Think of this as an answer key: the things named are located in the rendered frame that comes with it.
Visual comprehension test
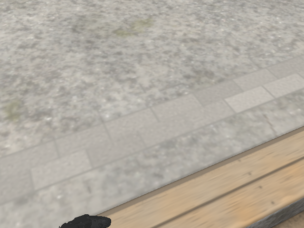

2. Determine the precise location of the robot left hand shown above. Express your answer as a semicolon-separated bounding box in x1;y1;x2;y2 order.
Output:
59;214;111;228

